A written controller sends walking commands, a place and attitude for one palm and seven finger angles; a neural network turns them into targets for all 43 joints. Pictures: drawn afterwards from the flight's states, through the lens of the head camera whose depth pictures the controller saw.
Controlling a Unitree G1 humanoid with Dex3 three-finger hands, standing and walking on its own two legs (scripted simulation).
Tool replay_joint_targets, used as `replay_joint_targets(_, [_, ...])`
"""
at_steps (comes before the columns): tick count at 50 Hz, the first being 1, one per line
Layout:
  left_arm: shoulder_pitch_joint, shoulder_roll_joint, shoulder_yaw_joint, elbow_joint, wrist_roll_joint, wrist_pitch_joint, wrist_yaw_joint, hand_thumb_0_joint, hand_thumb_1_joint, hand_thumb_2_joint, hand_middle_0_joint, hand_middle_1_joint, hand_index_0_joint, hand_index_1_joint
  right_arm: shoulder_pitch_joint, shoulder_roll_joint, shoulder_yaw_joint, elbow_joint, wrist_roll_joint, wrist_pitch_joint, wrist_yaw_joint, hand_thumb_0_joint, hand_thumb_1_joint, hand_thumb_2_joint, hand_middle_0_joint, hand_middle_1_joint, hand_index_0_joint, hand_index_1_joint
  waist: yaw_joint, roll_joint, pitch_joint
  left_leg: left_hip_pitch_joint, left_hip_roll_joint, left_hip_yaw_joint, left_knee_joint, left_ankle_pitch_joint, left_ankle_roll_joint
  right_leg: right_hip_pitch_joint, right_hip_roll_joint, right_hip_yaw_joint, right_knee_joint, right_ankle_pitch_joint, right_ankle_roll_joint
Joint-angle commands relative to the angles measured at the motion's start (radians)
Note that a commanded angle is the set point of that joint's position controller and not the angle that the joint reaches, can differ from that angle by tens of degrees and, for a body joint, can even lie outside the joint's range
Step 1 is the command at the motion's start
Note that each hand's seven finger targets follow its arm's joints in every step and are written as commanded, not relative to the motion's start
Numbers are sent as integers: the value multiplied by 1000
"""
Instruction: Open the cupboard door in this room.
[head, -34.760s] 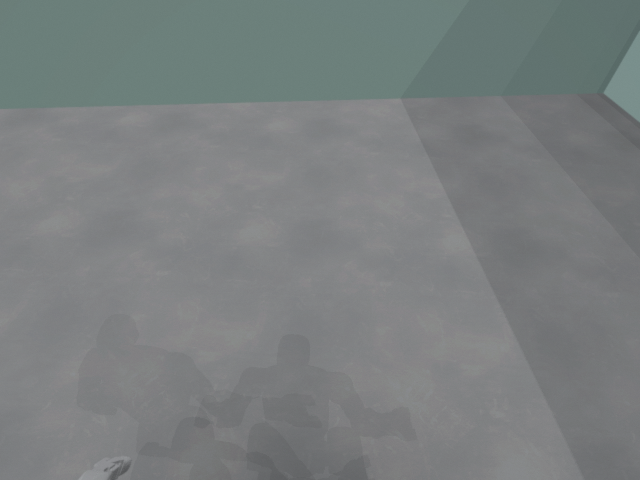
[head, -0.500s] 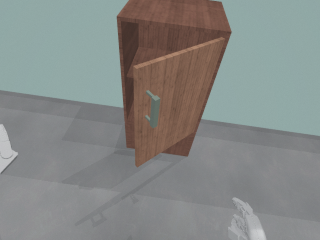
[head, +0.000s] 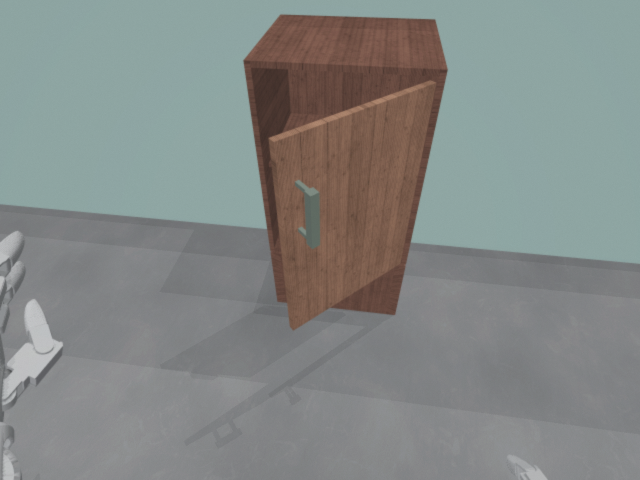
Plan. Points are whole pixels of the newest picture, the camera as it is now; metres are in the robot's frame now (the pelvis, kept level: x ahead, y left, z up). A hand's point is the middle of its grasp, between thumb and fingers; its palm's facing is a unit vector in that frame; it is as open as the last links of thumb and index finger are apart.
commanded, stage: stop stepping back and stand still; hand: left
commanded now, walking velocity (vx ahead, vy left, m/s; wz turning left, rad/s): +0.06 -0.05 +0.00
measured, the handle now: (306, 214) +0.63 +0.06 -0.03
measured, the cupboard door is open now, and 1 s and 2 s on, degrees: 45 45 45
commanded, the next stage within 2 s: let the arm hang, fingers relaxed in 0.22 s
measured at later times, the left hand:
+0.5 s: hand (141, 471) +0.17 +0.25 -0.09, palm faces +0.14 -0.92 -0.37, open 7.4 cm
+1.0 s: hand out of the picture -0.02 +0.23 -0.17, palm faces +0.08 -0.96 -0.25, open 7.3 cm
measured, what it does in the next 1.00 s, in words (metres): steps on the spot: left foot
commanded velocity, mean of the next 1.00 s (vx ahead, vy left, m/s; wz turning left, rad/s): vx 0.00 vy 0.00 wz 0.00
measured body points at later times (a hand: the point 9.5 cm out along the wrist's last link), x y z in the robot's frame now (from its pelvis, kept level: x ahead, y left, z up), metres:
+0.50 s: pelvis +0.00 +0.02 -0.02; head +0.01 -0.02 +0.42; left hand +0.16 +0.29 -0.06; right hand +0.14 -0.22 -0.16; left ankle +0.00 +0.15 -0.75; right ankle +0.03 -0.07 -0.74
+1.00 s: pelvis -0.02 +0.03 +0.00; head -0.01 +0.02 +0.45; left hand -0.02 +0.28 -0.15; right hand -0.02 -0.18 -0.17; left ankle +0.00 +0.15 -0.74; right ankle +0.03 -0.07 -0.74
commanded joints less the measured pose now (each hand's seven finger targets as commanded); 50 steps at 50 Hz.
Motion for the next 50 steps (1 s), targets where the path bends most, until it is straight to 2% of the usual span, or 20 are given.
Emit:
replay_joint_targets(1, [-44,264,166,-376,-5,-86,29,0,900,900,-200,-300,-200,-300,-126,-83,-23,-203,-11,-74,-7,0,-900,-900,200,300,200,300,2,-10,3,103,7,-42,-278,14,33,39,-117,209,-60,-221,0])
replay_joint_targets(3, [-50,277,189,-455,-2,-101,36,0,900,900,-200,-300,-200,-300,-128,-103,-27,-220,-9,-72,3,0,-900,-900,200,300,200,300,12,277,-7,214,208,-324,-302,237,95,-125,4,67,218,-82,52])
replay_joint_targets(4, [-37,287,199,-447,1,-101,35,0,900,900,-200,-300,-200,-300,-120,-89,-26,-215,-11,-78,14,0,-900,-900,200,300,200,300,12,249,-2,236,242,-336,-309,408,105,-188,22,34,284,-184,65])
replay_joint_targets(7, [-8,297,216,-405,1,-77,25,0,900,900,-200,-300,-200,-300,-124,-74,-17,-189,-7,-86,21,0,-900,-900,200,300,200,300,9,322,76,54,187,-169,-278,322,83,-60,15,11,189,-175,67])
replay_joint_targets(10, [18,236,166,-309,-5,-70,19,0,900,900,-200,-300,-200,-300,-130,-92,-19,-186,4,-78,30,0,-900,-900,200,300,200,300,-2,158,76,-65,107,-87,-133,309,27,152,11,54,-10,105,54])
replay_joint_targets(13, [59,227,156,-243,-23,-62,10,0,900,900,-200,-300,-200,-300,-119,-77,-37,-192,20,-54,44,0,-900,-900,200,300,200,300,-9,-161,3,-127,-32,-31,148,-20,-42,177,-233,422,-144,259,-50])
replay_joint_targets(15, [50,246,177,-243,-19,-73,11,0,900,900,-200,-300,-200,-300,-138,-68,-27,-191,13,-37,43,0,-900,-900,200,300,200,300,7,-166,-7,-161,-9,-91,253,-114,-34,196,-274,393,-154,328,-72])
replay_joint_targets(16, [-58,83,-186,437,98,107,-120,0,900,900,-200,-300,-200,-300,-189,-163,-57,-4,-4,-28,127,0,-900,-900,200,300,200,300,7,-99,63,-290,42,-125,352,-172,-12,109,-346,263,1,621,-119])
replay_joint_targets(17, [-59,47,-190,463,79,162,-147,0,900,900,-200,-300,-200,-300,-111,-101,-57,-26,8,21,120,0,-900,-900,200,300,200,300,-6,-98,-2,-210,9,-138,263,-176,-16,115,-291,256,45,620,-138])
replay_joint_targets(19, [-100,-28,-229,490,55,189,-153,0,900,900,-200,-300,-200,-300,-21,-12,-9,-13,8,93,120,0,-900,-900,200,300,200,300,-33,-130,17,-80,-31,-41,77,-20,-36,31,-188,89,45,440,-74])
replay_joint_targets(20, [-137,-30,-252,535,48,198,-153,0,900,900,-200,-300,-200,-300,-8,-19,-6,-13,-2,109,121,0,-900,-900,200,300,200,300,-40,-154,36,-6,-48,-33,-14,79,-32,-24,-163,67,71,335,-40])
replay_joint_targets(22, [-167,-36,-290,638,41,204,-154,0,900,900,-200,-300,-200,-300,-37,-80,-13,-15,-17,115,122,0,-900,-900,200,300,200,300,-15,-116,37,64,56,-179,-102,344,20,-118,-103,51,161,86,26])
replay_joint_targets(23, [-151,-56,-298,695,43,203,-155,0,900,900,-200,-300,-200,-300,-74,-121,-13,-14,-35,107,116,0,-900,-900,200,300,200,300,9,-27,28,4,160,-303,-147,437,83,-97,-52,39,192,-12,61])
replay_joint_targets(24, [-161,-42,-299,751,43,205,-153,0,900,900,-200,-300,-200,-300,-116,-142,-7,-5,-41,111,108,0,-900,-900,200,300,200,300,27,-34,17,-101,199,-323,-180,387,115,25,-33,60,176,-107,62])
replay_joint_targets(26, [-182,-8,-293,854,50,200,-156,0,900,900,-200,-300,-200,-300,-150,-97,6,20,-38,114,96,0,-900,-900,200,300,200,300,45,-83,46,-123,63,-178,-119,304,35,91,-88,134,39,96,42])
replay_joint_targets(28, [-212,26,-301,967,41,194,-155,0,900,900,-200,-300,-200,-300,-95,-60,15,88,-27,129,91,0,-900,-900,200,300,200,300,10,11,25,9,7,-90,-83,248,-18,41,-157,189,-16,163,-9])
replay_joint_targets(31, [-219,2,-318,1109,29,187,-150,0,900,900,-200,-300,-200,-300,-63,-31,25,167,-20,131,84,0,-900,-900,200,300,200,300,2,147,0,70,29,-97,-147,258,-23,69,-123,150,-42,120,3])
replay_joint_targets(34, [-204,-33,-314,1185,32,193,-142,0,900,900,-200,-300,-200,-300,-58,-22,17,205,-22,139,80,0,-900,-900,200,300,200,300,16,195,26,23,48,-122,-201,178,-13,118,-100,117,-85,45,14])
replay_joint_targets(39, [-237,-34,-324,1290,30,199,-146,0,900,900,-200,-300,-200,-300,6,-17,13,280,-23,151,80,0,-900,-900,200,300,200,300,7,38,136,-2,45,-122,-262,41,-14,57,-99,118,-174,-145,11])
replay_joint_targets(50, [-196,-63,-332,1415,27,197,-138,0,900,900,-200,-300,-200,-300,73,8,17,379,-21,138,74,0,-900,-900,200,300,200,300,13,7,156,10,52,-121,-314,52,-4,55,-89,104,-157,-106,19])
